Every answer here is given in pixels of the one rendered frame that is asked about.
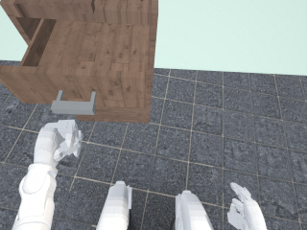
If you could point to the robot left hand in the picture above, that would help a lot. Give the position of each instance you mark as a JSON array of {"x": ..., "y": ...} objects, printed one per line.
[{"x": 64, "y": 134}]

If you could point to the handle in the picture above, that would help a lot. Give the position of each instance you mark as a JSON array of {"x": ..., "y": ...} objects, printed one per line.
[
  {"x": 71, "y": 6},
  {"x": 74, "y": 107}
]

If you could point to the left robot thigh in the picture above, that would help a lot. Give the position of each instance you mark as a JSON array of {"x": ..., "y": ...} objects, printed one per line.
[{"x": 114, "y": 213}]

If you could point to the robot right hand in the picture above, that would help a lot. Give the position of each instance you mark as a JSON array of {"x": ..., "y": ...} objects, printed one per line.
[{"x": 250, "y": 212}]

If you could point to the cabinet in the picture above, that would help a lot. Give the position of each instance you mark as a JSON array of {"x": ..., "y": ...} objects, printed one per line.
[{"x": 25, "y": 15}]

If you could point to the right robot shin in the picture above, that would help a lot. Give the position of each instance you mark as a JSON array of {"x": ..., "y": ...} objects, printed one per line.
[{"x": 179, "y": 222}]

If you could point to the drawer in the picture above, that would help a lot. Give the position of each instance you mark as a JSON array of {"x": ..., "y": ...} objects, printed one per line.
[{"x": 81, "y": 57}]

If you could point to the robot left forearm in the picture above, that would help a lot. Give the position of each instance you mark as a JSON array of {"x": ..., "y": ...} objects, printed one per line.
[{"x": 37, "y": 205}]

